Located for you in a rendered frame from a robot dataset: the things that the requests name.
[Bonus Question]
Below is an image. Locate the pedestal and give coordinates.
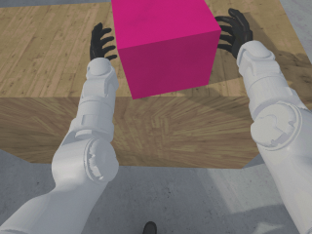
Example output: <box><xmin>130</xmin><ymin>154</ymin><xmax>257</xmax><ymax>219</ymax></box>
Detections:
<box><xmin>0</xmin><ymin>0</ymin><xmax>312</xmax><ymax>170</ymax></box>

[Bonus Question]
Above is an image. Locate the robot right hand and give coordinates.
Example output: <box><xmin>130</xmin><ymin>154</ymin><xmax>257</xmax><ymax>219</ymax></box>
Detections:
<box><xmin>215</xmin><ymin>8</ymin><xmax>254</xmax><ymax>59</ymax></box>

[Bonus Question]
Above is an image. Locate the robot left hand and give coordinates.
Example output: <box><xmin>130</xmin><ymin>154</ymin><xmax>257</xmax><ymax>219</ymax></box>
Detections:
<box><xmin>90</xmin><ymin>22</ymin><xmax>118</xmax><ymax>61</ymax></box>

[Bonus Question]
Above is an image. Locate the robot left upper arm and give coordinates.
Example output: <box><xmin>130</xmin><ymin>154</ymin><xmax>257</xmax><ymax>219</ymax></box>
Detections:
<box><xmin>0</xmin><ymin>137</ymin><xmax>119</xmax><ymax>234</ymax></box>

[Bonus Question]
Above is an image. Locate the left robot foot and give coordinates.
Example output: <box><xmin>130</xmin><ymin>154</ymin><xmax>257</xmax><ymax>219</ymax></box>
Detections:
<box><xmin>142</xmin><ymin>221</ymin><xmax>157</xmax><ymax>234</ymax></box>

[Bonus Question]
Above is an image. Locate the robot right upper arm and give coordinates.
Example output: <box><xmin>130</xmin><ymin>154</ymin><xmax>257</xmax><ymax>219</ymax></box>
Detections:
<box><xmin>251</xmin><ymin>102</ymin><xmax>312</xmax><ymax>234</ymax></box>

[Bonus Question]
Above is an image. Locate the robot right forearm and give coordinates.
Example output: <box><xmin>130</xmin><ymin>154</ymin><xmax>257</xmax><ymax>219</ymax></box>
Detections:
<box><xmin>236</xmin><ymin>40</ymin><xmax>312</xmax><ymax>121</ymax></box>

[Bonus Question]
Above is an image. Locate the robot left forearm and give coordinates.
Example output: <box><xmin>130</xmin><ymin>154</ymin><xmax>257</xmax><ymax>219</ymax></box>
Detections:
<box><xmin>59</xmin><ymin>58</ymin><xmax>119</xmax><ymax>147</ymax></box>

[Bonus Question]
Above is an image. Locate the carton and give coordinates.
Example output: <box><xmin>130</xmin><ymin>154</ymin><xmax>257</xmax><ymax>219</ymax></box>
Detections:
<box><xmin>111</xmin><ymin>0</ymin><xmax>221</xmax><ymax>99</ymax></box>

